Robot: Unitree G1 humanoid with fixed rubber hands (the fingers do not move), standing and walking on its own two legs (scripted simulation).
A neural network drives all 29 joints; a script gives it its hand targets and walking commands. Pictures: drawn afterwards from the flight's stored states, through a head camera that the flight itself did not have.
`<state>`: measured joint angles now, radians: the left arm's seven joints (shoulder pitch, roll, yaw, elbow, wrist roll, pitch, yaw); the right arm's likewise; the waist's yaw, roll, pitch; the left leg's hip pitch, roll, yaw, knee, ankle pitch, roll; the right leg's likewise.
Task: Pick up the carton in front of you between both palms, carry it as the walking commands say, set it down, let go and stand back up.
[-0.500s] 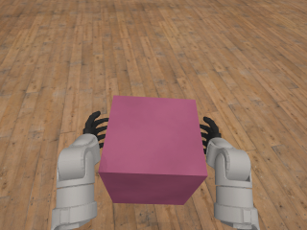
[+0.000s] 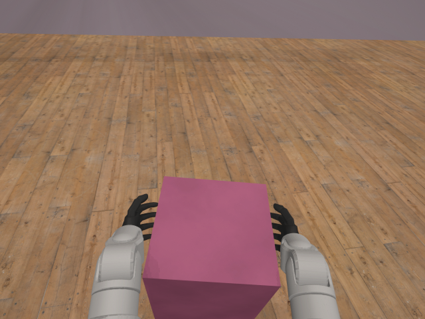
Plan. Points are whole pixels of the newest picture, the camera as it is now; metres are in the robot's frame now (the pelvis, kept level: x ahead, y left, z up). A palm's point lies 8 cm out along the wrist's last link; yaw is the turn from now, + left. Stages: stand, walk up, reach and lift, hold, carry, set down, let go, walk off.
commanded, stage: carry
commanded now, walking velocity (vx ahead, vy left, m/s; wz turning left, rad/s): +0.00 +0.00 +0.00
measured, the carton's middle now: (208, 253) +0.30 +0.01 -0.03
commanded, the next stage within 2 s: hold in 1.74 s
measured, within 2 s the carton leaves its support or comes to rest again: neither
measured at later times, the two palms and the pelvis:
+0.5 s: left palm (129, 241) +0.28 +0.16 +0.05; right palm (286, 250) +0.28 -0.14 +0.04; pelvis -0.01 +0.00 +0.00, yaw +0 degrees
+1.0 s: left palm (146, 263) +0.23 +0.12 +0.06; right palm (316, 274) +0.23 -0.18 +0.04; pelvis -0.05 -0.03 +0.00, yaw +0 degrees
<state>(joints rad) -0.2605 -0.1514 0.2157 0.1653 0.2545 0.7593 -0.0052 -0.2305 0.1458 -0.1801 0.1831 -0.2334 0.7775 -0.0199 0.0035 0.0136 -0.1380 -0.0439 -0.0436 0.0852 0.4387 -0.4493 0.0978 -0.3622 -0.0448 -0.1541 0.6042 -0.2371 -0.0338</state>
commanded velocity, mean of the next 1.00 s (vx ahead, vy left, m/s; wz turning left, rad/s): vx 0.00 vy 0.00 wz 0.00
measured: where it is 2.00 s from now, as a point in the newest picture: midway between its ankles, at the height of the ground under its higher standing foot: outside the picture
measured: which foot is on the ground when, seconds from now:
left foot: down 0.00-1.00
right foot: down 0.00-1.00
